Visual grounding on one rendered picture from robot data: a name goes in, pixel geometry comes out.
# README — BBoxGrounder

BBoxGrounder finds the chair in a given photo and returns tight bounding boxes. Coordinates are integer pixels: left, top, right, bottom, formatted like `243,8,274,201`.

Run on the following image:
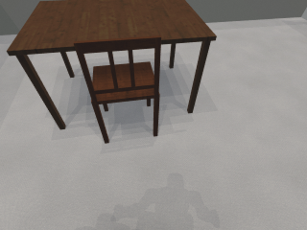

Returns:
73,35,161,144

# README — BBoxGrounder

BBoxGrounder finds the table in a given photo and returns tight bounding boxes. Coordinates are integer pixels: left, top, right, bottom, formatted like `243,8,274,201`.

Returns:
7,0,217,130

